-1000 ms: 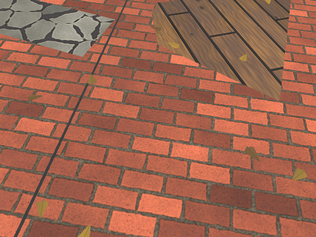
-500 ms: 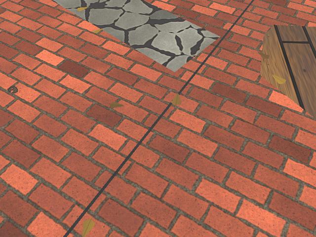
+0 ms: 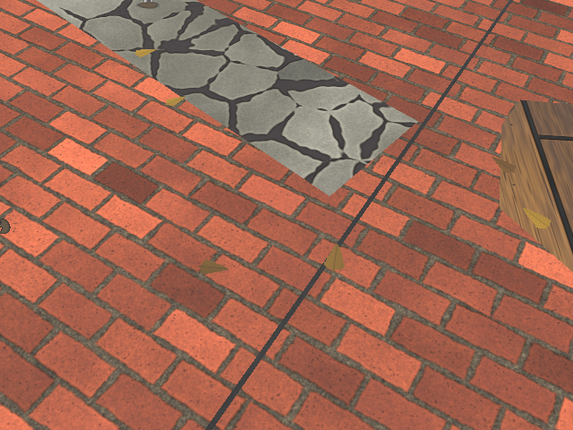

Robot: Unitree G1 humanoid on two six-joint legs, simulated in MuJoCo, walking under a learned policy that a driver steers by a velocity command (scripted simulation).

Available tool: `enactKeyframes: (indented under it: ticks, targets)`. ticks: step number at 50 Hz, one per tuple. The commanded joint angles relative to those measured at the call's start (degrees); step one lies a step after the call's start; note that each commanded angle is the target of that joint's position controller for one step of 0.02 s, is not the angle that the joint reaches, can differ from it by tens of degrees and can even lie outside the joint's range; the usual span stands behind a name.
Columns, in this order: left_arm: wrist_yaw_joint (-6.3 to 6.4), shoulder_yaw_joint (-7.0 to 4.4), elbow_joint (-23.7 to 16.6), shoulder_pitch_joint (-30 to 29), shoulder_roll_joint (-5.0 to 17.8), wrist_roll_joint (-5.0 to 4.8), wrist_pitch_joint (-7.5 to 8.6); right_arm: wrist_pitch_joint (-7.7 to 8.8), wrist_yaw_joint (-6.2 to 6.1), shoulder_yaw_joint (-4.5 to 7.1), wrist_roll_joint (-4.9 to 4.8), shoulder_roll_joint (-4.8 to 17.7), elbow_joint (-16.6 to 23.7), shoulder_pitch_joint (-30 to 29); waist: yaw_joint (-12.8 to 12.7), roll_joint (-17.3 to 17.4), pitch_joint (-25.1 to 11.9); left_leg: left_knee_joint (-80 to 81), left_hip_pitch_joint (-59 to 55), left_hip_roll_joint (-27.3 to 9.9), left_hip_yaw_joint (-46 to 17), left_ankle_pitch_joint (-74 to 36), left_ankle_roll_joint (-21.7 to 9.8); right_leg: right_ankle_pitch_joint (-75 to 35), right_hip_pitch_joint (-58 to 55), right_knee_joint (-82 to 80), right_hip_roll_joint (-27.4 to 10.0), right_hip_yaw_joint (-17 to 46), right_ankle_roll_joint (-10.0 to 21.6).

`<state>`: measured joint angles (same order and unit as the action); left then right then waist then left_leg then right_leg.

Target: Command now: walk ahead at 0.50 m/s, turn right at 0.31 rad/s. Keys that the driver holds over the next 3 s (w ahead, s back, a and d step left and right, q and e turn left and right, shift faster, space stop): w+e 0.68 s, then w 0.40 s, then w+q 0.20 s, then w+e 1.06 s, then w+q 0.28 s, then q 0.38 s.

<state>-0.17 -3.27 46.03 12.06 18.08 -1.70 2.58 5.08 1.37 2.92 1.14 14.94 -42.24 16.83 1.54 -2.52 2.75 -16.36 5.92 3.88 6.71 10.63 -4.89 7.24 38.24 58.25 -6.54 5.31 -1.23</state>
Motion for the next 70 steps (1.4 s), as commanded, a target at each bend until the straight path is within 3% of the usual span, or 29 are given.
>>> enactKeyframes:
  ticks: [1, 9, 12, 14, 15, 16, 17, 18, 19, 20, 22, 29, 33, 37, 38, 39, 40, 41, 42, 45, 52, 58, 60, 62, 63, 64, 65, 66, 70]
  targets:
    - [-0.38, -0.63, -2.63, -0.01, 2.54, 0.3, 0.64, 1.36, -0.88, 2.04, 0.04, 7.67, 2.93, -3.29, -0.78, 5.2, -0.19, 9.64, 0.8, -14.81, -3.87, -15.79, -5.47, -10.81, -0.22, -8.22, -0.21, 1.09, -0.38]
    - [-3.45, 0.57, -8.79, -11.56, 0.69, 0.54, 1.09, -1.46, -2.0, 3.11, -1.46, 10.59, -1.55, 2.24, 3.3, 4.1, 3.55, 5.48, -13.48, -19.41, 1.84, -26.78, -4.07, -7.25, 4.3, -22.93, 2.03, -6.26, 3.21]
    - [-4.0, -0.75, -9.71, -7.41, 3.12, 0.46, 0.52, -2.94, -3.02, 3.65, -1.74, 12.86, -1.11, 0.65, -0.69, 7.68, -1.82, -6.01, -15.69, -19.49, 4.08, -53.99, -2.19, 1.64, -5.19, -22.62, 7.27, -11.3, 6.56]
    - [-3.02, -3.7, -6.86, 7.31, 8.29, 0.24, 0.18, -3.5, -3.68, 3.42, -2.01, 13.09, -0.47, -1.2, -9.36, 6.56, -9.94, -27.12, -7.36, -16.56, 5.85, -54.05, 0.64, -0.29, -27.12, -27.39, 10.92, -10.66, 10.64]
    - [-1.65, -5.15, -5.71, 14.1, 13.36, 0.07, -0.58, -2.64, -3.6, 1.98, -0.42, 9.36, 0.56, 0.98, -10.38, -2.83, -15.4, -45.26, 8.09, -12.64, 5.53, -24.06, 3.14, -2.54, -44.52, -27.78, 0.63, 5.51, 14.58]
    - [-1.62, -5.33, -7.61, 11.09, 15.96, -0.07, -0.02, -0.66, -2.41, 0.06, -0.24, 3.66, 3.27, 4.65, -4.47, -13.05, -22.0, -64.76, 31.73, 0.92, -3.8, 22.35, 6.72, 7.46, -61.39, -35.69, -12.22, 39.47, 27.19]
    - [-1.86, -3.99, -7.99, 11.67, 11.02, 0.29, 0.51, 1.66, -1.26, 1.04, -2.17, 9.21, 3.77, -1.57, -9.0, -4.25, -22.64, -66.48, 38.05, -2.42, -13.95, 20.97, 5.03, 10.44, -61.78, -40.59, -12.05, 39.62, 25.04]
    - [-1.78, -3.37, -8.02, 9.81, 8.7, 0.61, 1.01, 2.78, -0.78, 1.18, -3.83, 10.21, 5.58, -5.95, -8.48, -1.4, -14.62, -63.03, 39.99, -4.97, -13.26, 16.17, 3.7, 7.69, -55.06, -41.23, -10.09, 30.69, 22.36]
    - [-1.88, -2.99, -8.26, 6.2, 7.65, 0.51, 1.33, 3.22, -1.07, 0.98, -3.0, 9.25, 5.5, -6.6, -5.22, 4.15, -8.59, -56.81, 38.14, -7.52, -12.6, 12.42, 3.65, 1.04, -45.88, -41.63, -7.34, 24.18, 20.23]
    - [-1.66, -2.39, -8.93, 3.1, 5.52, 0.53, 1.46, 2.95, -1.42, 1.45, -1.35, 9.9, 5.0, -6.53, -3.41, 4.11, -6.31, -51.74, 34.94, -9.2, -12.31, 10.21, 4.34, -4.87, -39.96, -42.31, -5.24, 19.54, 19.19]
    - [-1.1, -2.15, -10.17, 0.87, 5.27, 1.26, 1.42, 1.7, -1.32, 1.66, -0.51, 9.44, 4.86, -4.39, -0.9, 1.59, -4.76, -48.01, 30.01, -9.95, -11.87, 7.89, 6.19, -11.44, -32.64, -44.57, -3.08, 16.33, 19.38]
    - [0.91, -3.11, -8.25, 4.85, 8.65, 0.46, 0.44, 0.76, -1.13, -0.22, -0.59, 4.89, 7.72, -15.47, -4.9, -1.51, -2.54, -20.05, 22.38, -5.26, -8.18, -13.31, 10.14, -8.87, -21.91, -43.84, 3.37, 7.58, 14.34]
    - [1.18, -3.08, -6.94, 7.83, 8.16, -0.02, -0.21, 1.62, -0.31, 0.76, -1.67, 7.59, 8.74, -18.07, -5.45, -2.95, -3.1, -12.97, 20.27, -4.17, -11.18, -13.43, 8.49, -2.11, -27.5, -39.07, 0.37, 14.48, 12.67]
    - [1.04, -2.08, -6.95, 6.89, 4.73, 0.93, -0.35, 2.74, -0.41, 2.74, -0.83, 10.82, 5.65, -5.95, 1.02, -3.85, -8.0, -9.92, 4.91, -5.93, -10.47, -8.73, 2.86, -8.41, -29.32, -25.56, 1.95, 14.46, 9.07]
    - [0.87, -0.75, -7.66, 8.47, 1.49, 1.99, -0.28, 2.79, -0.76, 3.3, 0.01, 13.48, 5.05, 1.92, 3.65, 2.77, -16.13, -10.51, -8.82, -15.06, -20.33, -4.93, -0.65, 0.99, -23.28, -9.84, 5.69, 10.11, 7.0]
    - [0.65, 0.22, -8.13, 18.06, -1.78, -0.16, 0.4, 2.03, -0.15, 4.72, 0.17, 18.35, 1.91, 6.48, -0.43, 23.44, -21.22, -3.43, -24.62, -26.42, -49.0, 9.36, -11.18, 25.6, -3.04, 8.82, 13.7, 4.07, 3.01]
    - [0.87, -0.69, -6.59, 16.08, 4.45, -0.83, 0.54, 1.91, 0.26, 3.58, -1.47, 12.58, 2.54, 5.72, 1.69, 15.8, -16.92, 0.62, -22.47, -26.4, -54.37, 25.15, -10.39, 24.76, 4.2, 15.24, 9.83, 6.69, 2.64]
    - [0.86, -1.54, -7.73, 8.35, 7.5, -0.49, 0.51, 1.7, 0.04, 2.67, -1.62, 9.43, 2.97, 2.76, 3.23, 10.05, -9.35, 1.18, -15.66, -23.91, -45.17, 23.23, -7.91, 19.52, 5.79, 16.16, 7.93, 5.69, 2.79]
    - [1.05, -1.42, -8.83, 4.13, 7.0, 0.35, 0.53, 1.34, -0.02, 2.16, -0.88, 8.69, 3.34, -0.16, 2.41, 5.94, -5.96, 1.46, -9.35, -21.37, -38.09, 15.89, -6.61, 15.91, 4.26, 14.73, 6.01, 3.48, 2.79]
    - [0.36, -1.15, -9.46, 2.92, 4.1, 0.95, 1.03, 1.35, -0.31, 1.17, -0.44, 6.17, 2.24, -2.03, -0.4, 8.52, -2.94, 4.31, -0.85, -16.32, -27.01, 1.0, -6.44, 10.59, -0.61, 6.52, 2.26, 1.54, 2.67]
    - [-0.51, 0.71, -11.51, -5.88, 0.0, 1.42, 1.57, 0.73, -0.83, 2.01, -1.88, 10.37, -0.88, 1.18, 1.69, 7.0, -1.27, 8.31, 0.77, -15.24, -16.31, -10.06, -7.47, -2.46, -1.96, -15.69, 1.38, -2.78, 0.64]
    - [-1.84, 0.41, -14.04, -14.29, 1.1, 0.68, 2.78, -0.9, -1.08, 2.02, -2.8, 11.38, -4.14, 6.71, 3.39, 7.08, 0.66, 4.84, -1.57, -16.58, -16.7, -12.28, -5.77, -6.44, -7.78, -27.5, 4.45, -3.64, 1.24]
    - [-2.0, -0.34, -13.58, -12.02, 2.81, 0.71, 3.3, -1.56, -1.47, 2.45, -2.87, 12.61, -4.42, 6.22, 0.95, 7.73, -0.32, 1.68, -2.84, -17.52, -18.15, -14.9, -4.6, -3.95, -12.73, -30.37, 5.21, -3.61, 2.46]
    - [-1.18, -2.46, -10.25, -0.23, 6.71, 1.35, 3.44, -1.65, -1.63, 1.83, -2.53, 11.17, -4.05, 5.14, -5.49, 6.49, -7.75, -12.08, 1.82, -12.98, -14.8, -22.79, -1.65, -4.34, -31.89, -32.66, 4.94, -3.9, 5.28]
    - [-0.39, -3.68, -9.01, 10.2, 11.13, 2.44, 3.21, -1.35, -1.61, 0.3, -1.02, 7.15, -1.96, 4.24, -9.73, -0.07, -17.11, -29.82, 12.74, -8.84, -11.98, -8.74, 0.89, -4.71, -48.56, -30.48, -6.6, 7.46, 9.09]
    - [-0.54, -4.21, -7.89, 12.33, 14.25, 2.63, 2.39, -0.44, -1.63, -1.24, -2.01, 1.77, -1.0, 11.9, -6.27, -15.27, -24.0, -47.32, 31.44, -1.83, -9.47, 22.27, 3.81, 6.14, -62.1, -35.95, -18.53, 30.28, 17.06]
    - [-0.7, -2.97, -7.42, 12.4, 8.81, 1.89, 2.29, 0.03, -1.61, 0.28, -3.2, 8.06, -1.87, 9.07, -8.11, -9.74, -20.05, -54.16, 37.05, -4.0, -14.37, 22.45, 4.0, 15.09, -58.12, -39.93, -16.0, 33.74, 16.95]
    - [-0.7, -2.1, -7.05, 9.36, 6.58, 1.29, 2.37, 0.31, -1.44, 1.11, -3.64, 10.34, -0.44, 4.02, -7.55, -7.09, -12.31, -55.15, 39.96, -5.92, -13.68, 17.61, 3.61, 13.95, -51.98, -40.88, -13.56, 25.65, 15.22]
    - [-1.37, -1.02, -7.1, 0.8, 3.36, 1.92, 2.59, -0.14, -1.14, 0.8, -1.46, 6.93, 0.42, 0.85, -1.22, -3.59, -4.32, -46.31, 31.34, -10.69, -10.68, 7.42, 4.88, -3.76, -32.77, -46.79, -6.59, 13.25, 15.28]
